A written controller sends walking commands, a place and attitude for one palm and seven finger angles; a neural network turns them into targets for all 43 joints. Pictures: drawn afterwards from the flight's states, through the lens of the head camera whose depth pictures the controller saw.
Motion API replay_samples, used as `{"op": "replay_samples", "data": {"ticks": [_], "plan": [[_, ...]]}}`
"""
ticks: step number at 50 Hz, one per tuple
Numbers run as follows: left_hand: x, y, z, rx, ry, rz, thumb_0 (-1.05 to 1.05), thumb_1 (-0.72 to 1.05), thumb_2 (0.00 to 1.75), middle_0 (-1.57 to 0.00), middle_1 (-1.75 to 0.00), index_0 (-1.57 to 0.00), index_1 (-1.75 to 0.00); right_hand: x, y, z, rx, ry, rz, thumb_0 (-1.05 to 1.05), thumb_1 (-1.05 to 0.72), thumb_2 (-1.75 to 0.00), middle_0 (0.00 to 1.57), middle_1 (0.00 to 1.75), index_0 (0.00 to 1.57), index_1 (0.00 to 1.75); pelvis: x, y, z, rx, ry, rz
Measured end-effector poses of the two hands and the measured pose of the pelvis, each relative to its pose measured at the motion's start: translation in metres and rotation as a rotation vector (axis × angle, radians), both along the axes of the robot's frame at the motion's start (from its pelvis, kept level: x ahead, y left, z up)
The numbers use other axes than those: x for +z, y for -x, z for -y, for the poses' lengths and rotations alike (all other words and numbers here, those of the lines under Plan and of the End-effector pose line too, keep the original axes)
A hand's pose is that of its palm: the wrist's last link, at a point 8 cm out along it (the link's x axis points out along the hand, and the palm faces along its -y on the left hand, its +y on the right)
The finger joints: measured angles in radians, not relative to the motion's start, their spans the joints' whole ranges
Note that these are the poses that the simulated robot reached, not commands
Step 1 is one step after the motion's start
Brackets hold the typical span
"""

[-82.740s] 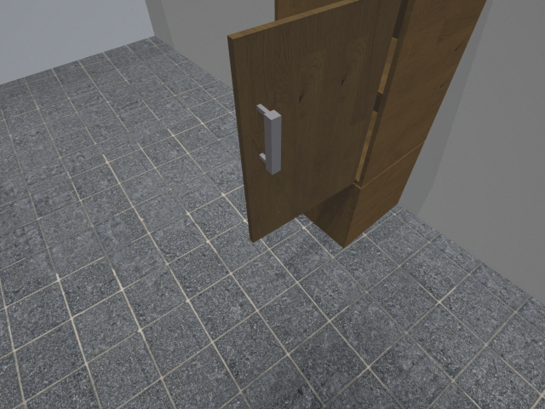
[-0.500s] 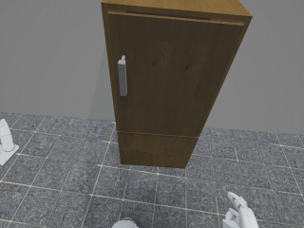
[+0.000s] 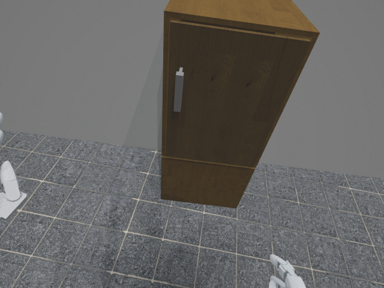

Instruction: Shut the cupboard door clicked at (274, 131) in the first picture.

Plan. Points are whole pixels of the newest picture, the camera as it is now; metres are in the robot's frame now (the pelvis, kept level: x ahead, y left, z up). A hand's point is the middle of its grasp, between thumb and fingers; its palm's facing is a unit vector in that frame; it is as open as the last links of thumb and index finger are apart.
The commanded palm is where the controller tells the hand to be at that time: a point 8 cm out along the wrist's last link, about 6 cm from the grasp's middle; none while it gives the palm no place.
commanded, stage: stop stepping back and stand still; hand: left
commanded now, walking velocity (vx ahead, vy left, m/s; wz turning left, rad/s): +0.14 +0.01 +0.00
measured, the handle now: (179, 89) +0.73 +0.08 +0.03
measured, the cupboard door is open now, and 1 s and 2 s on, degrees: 0 0 0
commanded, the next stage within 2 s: let the arm hang, fingers relaxed in 1.06 s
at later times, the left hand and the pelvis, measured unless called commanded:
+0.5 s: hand out of the picture +0.17 +0.30 +0.17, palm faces +0.39 -0.80 -0.46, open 7.4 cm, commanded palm +0.12 +0.33 +0.17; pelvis -0.04 +0.04 -0.01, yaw -3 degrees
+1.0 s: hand (15, 190) +0.21 +0.29 +0.16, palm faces +0.34 -0.82 -0.46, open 7.4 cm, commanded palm +0.16 +0.33 +0.17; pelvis -0.01 +0.05 -0.01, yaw -5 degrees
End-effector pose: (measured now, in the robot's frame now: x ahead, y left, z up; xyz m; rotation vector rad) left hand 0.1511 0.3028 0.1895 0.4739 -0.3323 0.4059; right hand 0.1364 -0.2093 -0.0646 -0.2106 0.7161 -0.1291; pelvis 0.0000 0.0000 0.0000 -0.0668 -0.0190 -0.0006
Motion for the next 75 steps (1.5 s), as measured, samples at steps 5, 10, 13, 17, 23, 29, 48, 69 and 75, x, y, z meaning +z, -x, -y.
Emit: {"op": "replay_samples", "data": {"ticks": [5,10,13,17,23,29,48,69,75], "plan": [[0.003,0.020,0.002,-0.044,-0.075,-0.018,0.02,0.89,0.90,-0.21,-0.30,-0.21,-0.30,-0.014,0.016,0.003,0.007,0.006,-0.005,0.01,-0.90,-0.90,0.21,0.30,0.21,0.30,-0.011,0.027,-0.007,-0.043,-0.026,0.003],[-0.012,0.024,-0.020,0.009,0.012,-0.010,0.01,0.89,0.90,-0.21,-0.30,-0.22,-0.30,-0.016,0.046,0.012,-0.073,0.040,-0.052,0.01,-0.90,-0.90,0.21,0.30,0.21,0.30,-0.009,0.031,-0.019,-0.050,-0.037,0.021],[-0.023,0.020,-0.033,0.025,0.055,0.010,0.01,0.89,0.90,-0.21,-0.30,-0.22,-0.30,-0.018,0.058,0.016,-0.101,0.097,-0.058,0.01,-0.90,-0.90,0.21,0.30,0.21,0.30,-0.016,0.031,-0.031,-0.024,-0.029,0.023],[-0.026,0.016,-0.041,0.000,0.043,0.002,0.02,0.89,0.90,-0.21,-0.30,-0.21,-0.30,-0.019,0.069,0.010,-0.140,0.112,-0.055,0.01,-0.90,-0.90,0.21,0.30,0.21,0.30,-0.019,0.038,-0.042,-0.037,-0.048,0.038],[-0.006,0.017,-0.036,-0.044,-0.050,-0.041,0.02,0.89,0.90,-0.21,-0.30,-0.21,-0.30,-0.016,0.076,-0.015,-0.120,0.029,-0.060,0.01,-0.90,-0.90,0.20,0.30,0.21,0.30,-0.006,0.041,-0.043,-0.052,-0.033,0.017],[-0.006,0.018,-0.028,-0.031,-0.100,-0.101,0.02,0.89,0.90,-0.21,-0.30,-0.21,-0.30,-0.034,0.065,-0.024,-0.084,-0.028,-0.081,0.01,-0.90,-0.90,0.21,0.30,0.21,0.30,-0.011,0.041,-0.039,-0.060,-0.043,0.002],[-0.014,-0.024,-0.032,-0.062,-0.045,-0.108,0.02,0.89,0.90,-0.21,-0.30,-0.21,-0.30,-0.009,0.011,-0.012,-0.106,0.018,0.000,0.01,-0.90,-0.90,0.21,0.30,0.21,0.30,-0.005,0.010,-0.046,-0.085,-0.051,-0.020],[-0.287,0.034,-0.001,-0.026,0.337,-1.239,0.01,0.91,0.90,-0.20,-0.30,-0.20,-0.30,-0.062,0.058,-0.006,-0.062,-0.004,-0.267,0.01,-0.90,-0.90,0.21,0.30,0.21,0.30,-0.015,0.025,-0.057,-0.053,-0.062,-0.008],[-0.345,0.133,0.028,0.066,0.536,-1.570,0.00,0.99,0.90,-0.21,-0.30,-0.21,-0.30,-0.067,0.136,-0.013,-0.115,0.015,-0.545,0.01,-0.91,-0.90,0.20,0.29,0.20,0.30,-0.008,0.028,-0.051,-0.046,-0.054,0.003]]}}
